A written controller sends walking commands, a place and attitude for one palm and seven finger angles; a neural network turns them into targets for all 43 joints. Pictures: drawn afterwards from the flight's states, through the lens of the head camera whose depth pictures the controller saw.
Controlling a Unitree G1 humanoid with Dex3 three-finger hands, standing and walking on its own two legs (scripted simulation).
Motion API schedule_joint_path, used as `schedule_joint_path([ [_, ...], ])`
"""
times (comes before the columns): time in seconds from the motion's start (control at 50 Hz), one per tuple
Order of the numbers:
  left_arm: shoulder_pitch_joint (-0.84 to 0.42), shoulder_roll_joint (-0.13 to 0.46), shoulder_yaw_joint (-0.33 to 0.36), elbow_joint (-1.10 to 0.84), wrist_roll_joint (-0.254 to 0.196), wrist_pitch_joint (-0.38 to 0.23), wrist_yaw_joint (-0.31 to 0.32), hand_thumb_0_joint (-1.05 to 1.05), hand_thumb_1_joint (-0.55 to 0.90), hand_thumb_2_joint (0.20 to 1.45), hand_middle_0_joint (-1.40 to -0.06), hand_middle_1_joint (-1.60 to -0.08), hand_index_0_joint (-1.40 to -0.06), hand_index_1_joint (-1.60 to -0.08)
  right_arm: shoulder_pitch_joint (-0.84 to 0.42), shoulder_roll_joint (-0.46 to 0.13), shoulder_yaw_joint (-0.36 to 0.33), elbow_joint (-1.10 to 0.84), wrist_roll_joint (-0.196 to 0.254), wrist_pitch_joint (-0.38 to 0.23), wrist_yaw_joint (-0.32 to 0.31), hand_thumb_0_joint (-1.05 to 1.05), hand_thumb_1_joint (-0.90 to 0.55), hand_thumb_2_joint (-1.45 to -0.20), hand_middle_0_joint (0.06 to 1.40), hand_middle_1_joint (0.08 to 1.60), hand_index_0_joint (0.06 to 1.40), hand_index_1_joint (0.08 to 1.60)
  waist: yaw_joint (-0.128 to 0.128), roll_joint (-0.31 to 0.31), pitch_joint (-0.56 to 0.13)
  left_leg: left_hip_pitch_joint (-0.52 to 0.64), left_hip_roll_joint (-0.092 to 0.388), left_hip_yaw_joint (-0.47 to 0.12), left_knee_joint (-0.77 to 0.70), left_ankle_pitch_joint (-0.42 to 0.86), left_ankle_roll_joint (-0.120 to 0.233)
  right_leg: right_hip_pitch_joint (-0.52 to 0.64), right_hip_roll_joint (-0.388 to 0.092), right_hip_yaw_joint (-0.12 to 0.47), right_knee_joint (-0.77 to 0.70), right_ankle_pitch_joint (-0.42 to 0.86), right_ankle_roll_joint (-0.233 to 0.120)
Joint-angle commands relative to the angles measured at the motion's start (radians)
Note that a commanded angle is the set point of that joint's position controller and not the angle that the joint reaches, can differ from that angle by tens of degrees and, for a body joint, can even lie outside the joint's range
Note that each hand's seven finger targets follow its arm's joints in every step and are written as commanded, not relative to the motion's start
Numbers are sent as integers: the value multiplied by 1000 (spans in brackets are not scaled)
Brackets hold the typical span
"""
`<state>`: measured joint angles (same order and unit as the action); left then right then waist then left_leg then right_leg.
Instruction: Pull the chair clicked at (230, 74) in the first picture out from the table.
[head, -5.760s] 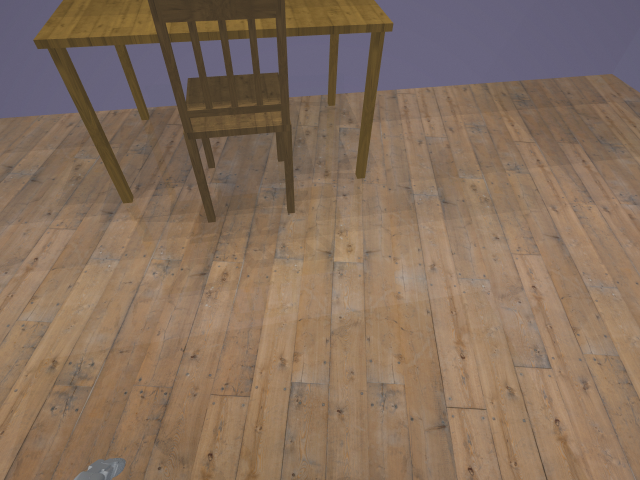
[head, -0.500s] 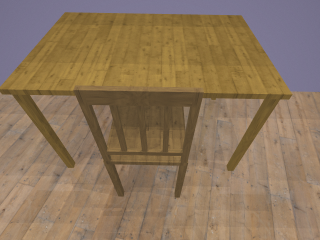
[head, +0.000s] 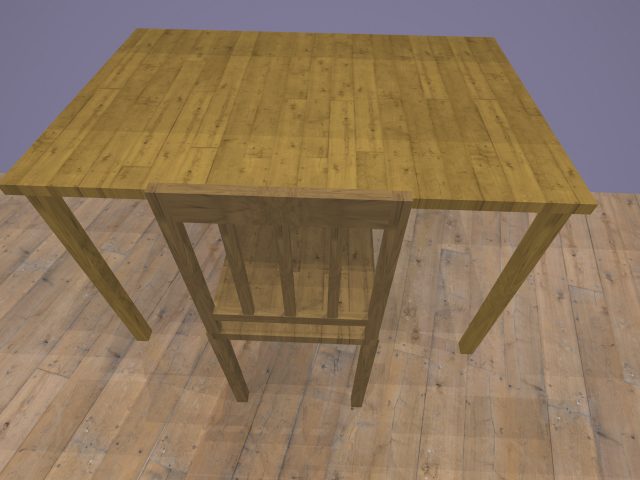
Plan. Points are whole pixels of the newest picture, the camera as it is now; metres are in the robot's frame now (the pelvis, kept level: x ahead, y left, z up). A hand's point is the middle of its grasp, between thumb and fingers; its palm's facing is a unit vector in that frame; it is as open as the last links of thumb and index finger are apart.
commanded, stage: come to a stop and stand still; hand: left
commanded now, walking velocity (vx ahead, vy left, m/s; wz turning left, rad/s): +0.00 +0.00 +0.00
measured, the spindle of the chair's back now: (286, 273) +0.47 +0.09 -0.09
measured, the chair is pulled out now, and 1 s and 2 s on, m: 0.00 0.00 0.00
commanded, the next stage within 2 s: look again from close up in 0.44 s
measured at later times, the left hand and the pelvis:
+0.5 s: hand out of the picture -0.01 +0.16 -0.18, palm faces +0.05 -0.98 -0.19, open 7.4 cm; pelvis +0.01 +0.00 +0.00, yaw +0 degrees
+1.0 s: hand out of the picture +0.04 +0.22 -0.17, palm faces +0.01 -0.97 -0.26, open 7.4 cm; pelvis -0.01 +0.03 -0.01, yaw +0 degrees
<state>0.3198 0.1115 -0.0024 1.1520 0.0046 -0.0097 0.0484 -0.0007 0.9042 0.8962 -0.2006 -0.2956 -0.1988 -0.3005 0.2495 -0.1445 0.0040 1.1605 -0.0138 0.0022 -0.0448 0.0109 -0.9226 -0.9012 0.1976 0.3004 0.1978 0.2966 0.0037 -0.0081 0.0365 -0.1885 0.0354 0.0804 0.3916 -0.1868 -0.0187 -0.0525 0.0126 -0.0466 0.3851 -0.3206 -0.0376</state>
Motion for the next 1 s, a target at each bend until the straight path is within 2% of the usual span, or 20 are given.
schedule_joint_path([
  [0.0, 96, 99, 14, -6, 4, -13, 3, 0, 900, 900, -200, -300, -200, -300, 53, -71, -9, -25, 4, -14, -2, 0, -900, -900, 200, 300, 200, 300, -3, 5, 20, 100, 74, -87, -17, 217, 32, -115, -126, 99, -73, 365, 9],
  [0.1, 97, 104, 15, -6, 4, -13, 3, 0, 900, 900, -200, -300, -200, -300, 45, -78, -8, -28, 4, -14, -3, 0, -900, -900, 200, 300, 200, 300, -2, -10, 15, 106, 74, -84, -13, 228, 31, -99, -128, 97, -70, 412, 11],
  [0.12, 96, 108, 15, -10, 4, -12, 3, 0, 900, 900, -200, -300, -200, -300, 41, -73, -8, -26, 6, -13, -3, 0, -900, -900, 200, 300, 200, 300, 1, -27, 35, 94, 74, -82, -14, 211, 32, -103, -123, 94, -76, 400, 15],
  [0.16, 99, 108, 15, -9, 3, -11, 3, 0, 900, 900, -200, -300, -200, -300, 35, -78, -7, -27, 4, -14, -3, 0, -900, -900, 200, 300, 200, 300, 2, -1, 23, 103, 73, -82, -10, 228, 31, -98, -127, 99, -72, 413, 14],
  [0.3, 100, 114, 16, -11, 3, -11, 4, 0, 900, 900, -200, -300, -200, -300, 38, -82, -7, -27, 4, -14, -5, 0, -900, -900, 200, 300, 200, 300, 3, -21, 12, 109, 73, -81, -5, 248, 32, -79, -128, 91, -68, 447, 17],
  [0.34, 101, 118, 16, -13, 3, -10, 4, 0, 900, 900, -200, -300, -200, -300, 34, -79, -7, -27, 5, -13, -5, 0, -900, -900, 200, 300, 200, 300, 4, -32, 33, 95, 69, -79, -1, 231, 31, -81, -129, 91, -71, 466, 22],
  [0.5, 99, 115, 17, -14, 2, -9, 3, 0, 900, 900, -200, -300, -200, -300, 43, -80, -6, -25, 4, -13, -6, 0, -900, -900, 200, 300, 200, 300, 3, -6, 26, 104, 72, -81, -7, 239, 32, -79, -126, 94, -73, 428, 15],
  [0.52, 8, 274, -3, -127, 0, -38, 11, 0, 900, 900, -200, -300, -200, -300, -32, -153, -20, -135, 1, -20, 17, 0, -900, -900, 200, 300, 200, 300, -34, 96, 129, 45, -7, -98, 59, 303, 61, -200, -80, 71, -2, 515, 14],
  [0.54, 70, 210, 20, -136, 10, -30, 13, 0, 900, 900, -200, -300, -200, -300, 12, -123, -44, -131, -8, -38, 24, 0, -900, -900, 200, 300, 200, 300, 6, 80, 100, -4, 61, -88, 85, 220, 49, -203, -112, 108, 5, 273, 11],
  [0.56, 76, 185, 14, -136, 10, -34, 13, 0, 900, 900, -200, -300, -200, -300, 5, -90, -40, -134, -4, -38, 26, 0, -900, -900, 200, 300, 200, 300, 2, 60, 24, 11, 51, -98, 119, 187, 46, -166, -125, 131, -15, 321, -3],
  [0.58, 68, 175, 19, -143, 10, -38, 14, 0, 900, 900, -200, -300, -200, -300, 2, -80, -40, -144, -1, -37, 27, 0, -900, -900, 200, 300, 200, 300, -4, 1, -16, 9, 42, -93, 135, 168, 41, -136, -136, 139, -9, 419, -12],
  [0.62, 67, 177, 26, -153, 7, -41, 17, 0, 900, 900, -200, -300, -200, -300, 6, -77, -37, -156, -2, -31, 27, 0, -900, -900, 200, 300, 200, 300, -6, -60, -81, 6, 29, -74, 153, 152, 40, -65, -151, 127, 28, 591, -13],
  [0.64, 61, 172, 27, -155, 6, -39, 18, 0, 900, 900, -200, -300, -200, -300, -4, -83, -40, -156, -2, -28, 28, 0, -900, -900, 200, 300, 200, 300, -4, -64, -74, -3, 22, -71, 160, 135, 39, -62, -153, 123, 34, 607, -14],
  [0.7, 41, 174, 33, -170, 9, -29, 18, 0, 900, 900, -200, -300, -200, -300, -15, -101, -43, -154, -1, -21, 27, 0, -900, -900, 200, 300, 200, 300, -8, -31, -36, 3, 31, -72, 151, 175, 41, -95, -143, 107, 48, 547, -14],
  [0.74, 39, 180, 31, -173, 10, -27, 18, 0, 900, 900, -200, -300, -200, -300, -22, -111, -42, -152, -1, -22, 30, 0, -900, -900, 200, 300, 200, 300, -3, -24, -47, 33, 41, -73, 149, 241, 45, -98, -136, 97, 59, 529, -4],
  [0.76, 27, 182, 32, -174, 10, -22, 19, 0, 900, 900, -200, -300, -200, -300, -30, -120, -45, -151, 0, -19, 30, 0, -900, -900, 200, 300, 200, 300, -8, -38, -21, 30, 45, -81, 138, 225, 46, -121, -130, 94, 53, 469, -1],
  [0.8, 10, 183, 32, -179, 12, -17, 17, 0, 900, 900, -200, -300, -200, -300, -39, -131, -47, -148, 0, -15, 31, 0, -900, -900, 200, 300, 200, 300, -10, -3, 13, 31, 54, -95, 108, 203, 50, -161, -118, 90, 42, 339, 5],
  [0.82, 12, 183, 28, -180, 15, -16, 15, 0, 900, 900, -200, -300, -200, -300, -42, -135, -43, -148, -2, -16, 33, 0, -900, -900, 200, 300, 200, 300, -2, 3, 9, 43, 60, -97, 99, 223, 54, -159, -114, 91, 41, 312, 8],
  [0.88, -5, 190, 28, -180, 14, -14, 11, 0, 900, 900, -200, -300, -200, -300, -60, -147, -47, -150, -1, -15, 36, 0, -900, -900, 200, 300, 200, 300, -3, 1, 23, 35, 63, -117, 63, 143, 58, -185, -109, 90, 22, 180, 15],
  [0.98, -14, 200, 23, -176, 14, -16, 8, 0, 900, 900, -200, -300, -200, -300, -65, -155, -45, -146, 1, -19, 38, 0, -900, -900, 200, 300, 200, 300, -2, -2, -19, 70, 66, -121, 45, 166, 62, -173, -114, 88, 22, 180, 24],
])
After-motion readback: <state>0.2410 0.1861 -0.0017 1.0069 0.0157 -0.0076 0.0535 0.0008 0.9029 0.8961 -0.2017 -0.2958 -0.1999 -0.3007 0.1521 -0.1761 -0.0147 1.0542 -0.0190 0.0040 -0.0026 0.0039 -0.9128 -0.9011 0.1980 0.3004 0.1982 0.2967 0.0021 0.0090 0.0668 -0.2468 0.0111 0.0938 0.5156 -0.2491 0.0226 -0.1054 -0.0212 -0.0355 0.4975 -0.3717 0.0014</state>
